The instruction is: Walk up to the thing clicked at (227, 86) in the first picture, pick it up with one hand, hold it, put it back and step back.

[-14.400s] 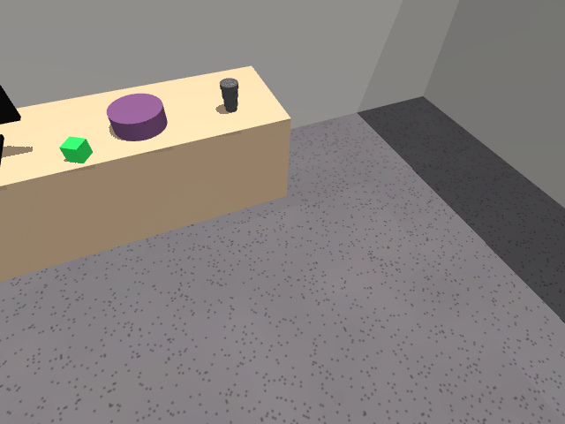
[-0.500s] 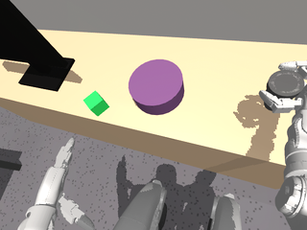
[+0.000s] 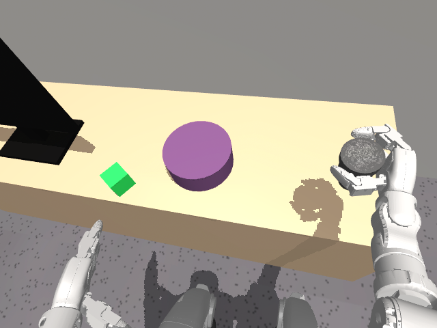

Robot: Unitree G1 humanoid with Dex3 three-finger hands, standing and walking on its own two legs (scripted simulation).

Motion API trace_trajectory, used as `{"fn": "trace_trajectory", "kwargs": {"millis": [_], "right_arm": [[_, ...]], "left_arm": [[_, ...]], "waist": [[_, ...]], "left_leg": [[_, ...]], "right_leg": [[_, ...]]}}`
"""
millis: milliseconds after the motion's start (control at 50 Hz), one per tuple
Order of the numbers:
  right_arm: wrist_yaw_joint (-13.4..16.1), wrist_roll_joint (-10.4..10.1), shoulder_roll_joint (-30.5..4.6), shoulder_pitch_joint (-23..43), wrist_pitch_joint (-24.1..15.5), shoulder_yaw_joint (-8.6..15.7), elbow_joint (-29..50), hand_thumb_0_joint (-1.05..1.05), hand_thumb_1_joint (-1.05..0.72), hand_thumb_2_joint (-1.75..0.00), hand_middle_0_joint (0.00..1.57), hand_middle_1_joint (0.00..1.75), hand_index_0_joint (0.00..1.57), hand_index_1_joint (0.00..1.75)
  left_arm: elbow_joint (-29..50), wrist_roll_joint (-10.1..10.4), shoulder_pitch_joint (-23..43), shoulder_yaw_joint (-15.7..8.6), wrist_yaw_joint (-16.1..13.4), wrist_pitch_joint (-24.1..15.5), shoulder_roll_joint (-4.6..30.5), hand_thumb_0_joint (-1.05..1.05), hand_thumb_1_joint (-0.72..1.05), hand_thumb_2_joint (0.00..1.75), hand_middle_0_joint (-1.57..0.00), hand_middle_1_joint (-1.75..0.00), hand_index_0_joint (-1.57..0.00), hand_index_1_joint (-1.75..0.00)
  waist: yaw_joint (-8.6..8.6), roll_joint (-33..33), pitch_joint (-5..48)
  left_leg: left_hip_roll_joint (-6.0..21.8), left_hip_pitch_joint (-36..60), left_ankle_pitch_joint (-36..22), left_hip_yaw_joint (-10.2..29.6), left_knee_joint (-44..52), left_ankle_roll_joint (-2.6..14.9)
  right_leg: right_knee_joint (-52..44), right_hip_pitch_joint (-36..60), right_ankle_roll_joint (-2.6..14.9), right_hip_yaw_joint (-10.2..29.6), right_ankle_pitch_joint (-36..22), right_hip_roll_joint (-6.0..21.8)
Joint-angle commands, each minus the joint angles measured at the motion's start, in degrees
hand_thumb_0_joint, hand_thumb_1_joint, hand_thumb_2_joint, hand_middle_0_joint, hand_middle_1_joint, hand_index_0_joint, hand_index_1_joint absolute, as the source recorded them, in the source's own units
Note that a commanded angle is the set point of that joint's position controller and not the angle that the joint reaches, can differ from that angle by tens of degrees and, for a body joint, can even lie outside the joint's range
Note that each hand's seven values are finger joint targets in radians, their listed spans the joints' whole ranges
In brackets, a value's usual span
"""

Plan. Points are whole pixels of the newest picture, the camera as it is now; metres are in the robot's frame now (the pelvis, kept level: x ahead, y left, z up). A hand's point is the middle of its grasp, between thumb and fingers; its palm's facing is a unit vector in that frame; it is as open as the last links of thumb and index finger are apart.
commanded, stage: lift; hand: right
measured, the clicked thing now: (355, 168) +0.44 -0.19 -0.02
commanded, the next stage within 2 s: hold in 0.92 s
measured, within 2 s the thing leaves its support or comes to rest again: neither
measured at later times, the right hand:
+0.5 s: hand (363, 175) +0.37 -0.17 +0.07, palm faces +0.13 +0.99 +0.00, open 9.8 cm
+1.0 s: hand (368, 178) +0.35 -0.16 +0.10, palm faces +0.14 +0.99 -0.01, open 9.8 cm
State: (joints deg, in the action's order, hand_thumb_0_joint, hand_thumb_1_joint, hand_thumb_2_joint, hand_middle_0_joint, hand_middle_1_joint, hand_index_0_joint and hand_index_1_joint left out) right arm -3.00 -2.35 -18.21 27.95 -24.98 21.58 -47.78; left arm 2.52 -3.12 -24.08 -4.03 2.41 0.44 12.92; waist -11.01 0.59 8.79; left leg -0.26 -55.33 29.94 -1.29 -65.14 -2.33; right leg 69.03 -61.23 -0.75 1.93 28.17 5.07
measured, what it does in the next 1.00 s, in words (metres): rises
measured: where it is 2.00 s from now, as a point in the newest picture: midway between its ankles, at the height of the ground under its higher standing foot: outside the picture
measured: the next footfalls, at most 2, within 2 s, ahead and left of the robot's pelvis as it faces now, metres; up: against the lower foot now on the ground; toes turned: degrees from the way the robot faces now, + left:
none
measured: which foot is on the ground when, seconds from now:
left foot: down 0.00-1.00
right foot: down 0.00-1.00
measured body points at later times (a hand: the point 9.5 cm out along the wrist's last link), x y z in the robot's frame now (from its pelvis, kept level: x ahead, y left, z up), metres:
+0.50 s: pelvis +0.01 +0.01 +0.04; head +0.07 -0.01 +0.48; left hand +0.17 +0.27 +0.01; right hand +0.36 -0.22 +0.08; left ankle +0.01 +0.15 -0.64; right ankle +0.04 -0.12 -0.64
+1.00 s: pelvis +0.01 +0.01 +0.05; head +0.06 +0.00 +0.50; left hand +0.17 +0.27 +0.02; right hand +0.34 -0.22 +0.10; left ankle +0.01 +0.15 -0.64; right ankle +0.04 -0.12 -0.64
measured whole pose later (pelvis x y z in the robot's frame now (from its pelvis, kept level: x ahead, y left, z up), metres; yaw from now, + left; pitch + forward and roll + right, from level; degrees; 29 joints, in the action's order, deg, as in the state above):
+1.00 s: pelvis +0.01 +0.01 +0.05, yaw -1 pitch +9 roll +1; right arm -1.9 -7.7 -10.2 8.3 -19.7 11.1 -25.1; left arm -12.3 0.1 -21.2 -5.2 -1.9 0.0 12.0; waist -3.7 0.4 4.1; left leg 1.4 -33.9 25.9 0.2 -50.9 -1.8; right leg 51.4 -37.6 -1.4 -0.7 22.7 3.4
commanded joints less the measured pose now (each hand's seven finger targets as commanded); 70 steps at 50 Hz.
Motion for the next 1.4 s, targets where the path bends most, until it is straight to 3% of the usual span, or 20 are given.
{"fn": "trace_trajectory", "kwargs": {"millis": [0, 100, 160, 180, 200, 260, 320, 380, 420, 560, 600, 760, 820, 860, 1020, 1160, 1240, 1260, 1320, 1380], "right_arm": [[0.5, -1.7, -8.4, 19.0, -4.0, -0.8, 16.4, 0.00, -0.22, -1.26, 1.24, 1.37, 1.27, 1.37], [0.9, -2.5, -5.7, 16.5, -3.1, -2.9, 19.3, 0.00, -0.22, -1.27, 1.25, 1.39, 1.29, 1.39], [0.7, -2.8, -5.2, 14.0, -2.7, -3.1, 22.7, 0.00, -0.20, -1.26, 1.25, 1.39, 1.29, 1.39], [0.4, -3.1, -2.9, 14.8, -2.7, -5.5, 23.9, 0.00, -0.20, -1.26, 1.25, 1.39, 1.29, 1.39], [0.2, -3.5, -1.6, 12.6, -2.5, -5.7, 22.5, 0.00, -0.18, -1.26, 1.25, 1.38, 1.28, 1.38], [0.5, -3.6, -4.0, 12.4, -2.9, -4.4, 26.4, 0.00, -0.20, -1.25, 1.25, 1.38, 1.28, 1.38], [0.4, -4.3, -1.1, 9.1, -2.3, -6.7, 28.5, 0.00, -0.19, -1.25, 1.24, 1.37, 1.28, 1.37], [1.4, -4.4, -3.1, 7.7, -2.0, -5.1, 30.8, 0.00, -0.18, -1.28, 1.26, 1.40, 1.30, 1.40], [1.5, -4.6, -2.0, 7.0, -1.8, -5.8, 31.7, 0.00, -0.20, -1.29, 1.27, 1.42, 1.31, 1.42], [1.3, -5.1, -0.2, 2.7, -0.9, -7.1, 32.9, 0.00, -0.17, -1.27, 1.25, 1.40, 1.29, 1.40], [1.2, -5.1, 0.2, 2.3, -0.9, -8.0, 34.3, 0.00, -0.20, -1.28, 1.26, 1.40, 1.30, 1.40], [1.5, -5.5, -0.7, 0.9, -0.3, -7.7, 37.9, 0.00, -0.18, -1.30, 1.27, 1.42, 1.31, 1.42], [1.6, -5.7, 0.6, -0.9, -0.1, -8.7, 37.5, 0.00, -0.19, -1.28, 1.26, 1.41, 1.30, 1.41], [1.4, -5.9, 0.9, -2.6, 0.3, -8.6, 35.8, 0.00, -0.18, -1.29, 1.26, 1.42, 1.30, 1.42], [1.3, -6.3, 1.2, -2.5, 0.6, -9.2, 39.1, 0.00, -0.19, -1.28, 1.25, 1.40, 1.30, 1.40], [1.6, -6.3, 0.4, -5.4, 1.1, -8.7, 40.3, 0.00, -0.15, -1.28, 1.23, 1.39, 1.27, 1.39], [1.6, -6.3, 1.6, -5.2, 1.2, -10.1, 41.8, 0.00, -0.16, -1.30, 1.25, 1.41, 1.30, 1.41], [1.8, -6.3, 0.5, -4.5, 1.2, -9.5, 42.7, 0.00, -0.16, -1.29, 1.24, 1.41, 1.29, 1.41], [1.6, -6.6, 2.0, -7.2, 1.7, -10.5, 40.6, 0.00, -0.16, -1.29, 1.24, 1.40, 1.28, 1.40], [1.9, -6.6, 0.5, -5.6, 1.8, -9.5, 43.1, 0.00, -0.18, -1.30, 1.26, 1.42, 1.30, 1.42]], "left_arm": [[6.4, 0.7, -2.7, -5.6, -1.6, -2.9, 8.0, 0.00, -0.56, 0.06, -0.05, -0.04, -0.04, -0.05], [3.4, 1.2, -2.1, -7.4, -2.5, -2.9, 9.4, 0.00, -0.55, 0.05, -0.04, -0.04, -0.04, -0.05], [3.9, 1.7, 0.1, -8.7, -2.9, -3.3, 10.6, 0.00, -0.55, 0.05, -0.04, -0.04, -0.04, -0.04], [3.6, 1.7, -0.2, -7.6, -3.0, -3.3, 9.3, 0.00, -0.54, 0.04, -0.04, -0.04, -0.04, -0.04], [3.8, 1.9, 1.2, -4.8, -2.7, -3.5, 7.1, 0.00, -0.55, 0.05, -0.04, -0.04, -0.04, -0.04], [4.1, 2.1, 3.3, -4.6, -3.1, -3.7, 6.9, 0.00, -0.54, 0.04, -0.04, -0.04, -0.04, -0.04], [1.5, 2.2, 0.5, -4.8, -3.6, -3.4, 7.2, 0.00, -0.54, 0.04, -0.04, -0.04, -0.04, -0.04], [-0.7, 2.2, 0.5, -5.9, -4.0, -3.3, 7.8, 0.00, -0.55, 0.05, -0.04, -0.04, -0.04, -0.04], [-1.0, 2.4, 0.6, -7.9, -4.3, -3.2, 9.4, 0.00, -0.55, 0.04, -0.04, -0.04, -0.04, -0.04], [-0.6, 3.0, 4.3, -6.7, -4.6, -3.6, 8.2, 0.00, -0.55, 0.05, -0.04, -0.04, -0.04, -0.04], [-2.6, 2.9, 3.2, -4.0, -4.3, -3.3, 5.8, 0.00, -0.55, 0.05, -0.04, -0.04, -0.04, -0.05], [-2.6, 3.0, 3.3, -6.8, -5.1, -3.5, 8.3, 0.00, -0.55, 0.04, -0.04, -0.04, -0.04, -0.05], [-4.7, 3.2, 3.2, -4.4, -4.9, -3.3, 5.8, 0.00, -0.55, 0.04, -0.04, -0.05, -0.04, -0.05], [-3.8, 3.3, 4.1, -6.6, -5.2, -3.6, 8.2, 0.00, -0.55, 0.05, -0.04, -0.05, -0.04, -0.05], [-4.5, 3.3, 5.0, -5.1, -5.2, -3.7, 6.8, 0.00, -0.55, 0.05, -0.04, -0.05, -0.04, -0.05], [-8.5, 3.4, 5.5, -6.8, -5.3, -3.9, 8.0, 0.00, -0.54, 0.05, -0.05, -0.05, -0.05, -0.05], [-8.1, 3.5, 7.0, -5.8, -5.4, -4.1, 7.0, 0.00, -0.54, 0.04, -0.05, -0.05, -0.05, -0.05], [-9.9, 3.6, 6.3, -5.0, -5.3, -3.8, 6.5, 0.00, -0.54, 0.04, -0.05, -0.05, -0.05, -0.05], [-10.7, 3.5, 6.7, -4.8, -5.5, -4.1, 6.3, 0.00, -0.54, 0.05, -0.05, -0.05, -0.05, -0.05], [-9.9, 3.6, 7.5, -6.5, -5.9, -4.4, 8.3, 0.00, -0.54, 0.04, -0.05, -0.05, -0.05, -0.05]], "waist": [[1.85, -9.6, 21.7], [2.62, -6.2, 17.6], [3.53, -5.7, 19.1], [2.69, -5.1, 18.8], [4.11, -4.7, 17.5], [5.46, -4.9, 20.6], [4.62, -3.4, 18.2], [6.34, -4.1, 16.6], [5.29, -3.2, 15.8], [6.54, -1.2, 15.9], [7.56, -2.6, 14.1], [6.74, -1.6, 14.4], [7.44, -2.4, 11.0], [6.83, -0.7, 12.3], [7.50, -0.7, 12.2], [8.32, -1.4, 11.9], [8.09, -1.1, 12.1], [9.12, -3.5, 10.7], [8.27, -0.9, 9.9], [8.28, -2.3, 10.2]], "left_leg": [[-2.4, 8.5, -18.0, -1.8, 9.5, 2.94], [-2.0, 10.8, -14.2, -1.2, 12.5, 2.86], [-1.8, 12.2, -15.7, -1.4, 13.0, 2.76], [-1.8, 12.6, -15.6, -1.6, 13.6, 2.74], [-1.8, 13.1, -14.9, -1.7, 13.8, 2.79], [-1.4, 16.0, -16.1, -1.0, 14.5, 2.59], [-1.3, 17.1, -17.1, -0.6, 15.8, 2.32], [-1.0, 18.5, -17.6, -0.6, 16.5, 2.25], [-0.9, 18.3, -18.6, -0.6, 16.8, 2.10], [-0.5, 21.7, -19.1, 0.1, 18.9, 1.80], [-0.4, 21.8, -19.2, 0.0, 18.9, 2.00], [-0.1, 23.8, -20.4, 0.2, 20.8, 1.61], [-0.1, 23.2, -18.8, 0.0, 21.2, 1.84], [-0.3, 23.8, -19.9, -0.3, 21.3, 1.67], [0.1, 26.5, -22.0, -0.1, 22.5, 1.44], [0.1, 27.0, -22.2, -0.1, 23.0, 1.65], [-0.3, 27.4, -22.0, -0.9, 23.3, 1.67], [-0.1, 27.4, -21.1, -0.6, 23.7, 1.90], [-0.2, 27.7, -21.1, -0.7, 24.3, 1.64], [-0.4, 27.6, -20.8, -1.1, 24.7, 1.81]], "right_leg": [[-12.2, 26.4, 0.78, -0.8, -16.6, -3.1], [-15.3, 26.3, 0.93, -1.3, -11.0, -3.5], [-16.6, 29.3, 0.75, -1.2, -13.2, -3.3], [-16.9, 29.9, 0.80, -1.1, -12.8, -3.3], [-17.4, 29.1, 0.68, -1.2, -12.2, -3.4], [-17.8, 31.0, 0.79, -1.6, -13.3, -3.6], [-18.4, 31.5, 0.94, -2.2, -13.8, -3.7], [-19.4, 32.1, 0.78, -2.5, -14.6, -3.9], [-19.6, 32.4, 0.91, -2.5, -15.4, -3.7], [-20.9, 33.6, 1.13, -2.7, -15.8, -3.7], [-21.6, 33.8, 0.86, -3.0, -16.3, -3.8], [-22.8, 36.5, 1.10, -3.3, -16.9, -3.8], [-24.0, 35.8, 0.82, -3.3, -15.7, -3.7], [-24.1, 36.6, 1.00, -3.1, -16.7, -3.6], [-24.9, 38.3, 1.04, -3.5, -18.6, -3.8], [-25.9, 39.6, 0.95, -3.3, -19.5, -3.8], [-27.2, 40.9, 0.60, -2.7, -20.1, -3.3], [-27.6, 40.6, 0.49, -3.2, -19.2, -3.6], [-28.0, 40.2, 0.84, -3.2, -18.7, -3.6], [-29.1, 42.3, 0.46, -2.8, -19.1, -3.3]]}}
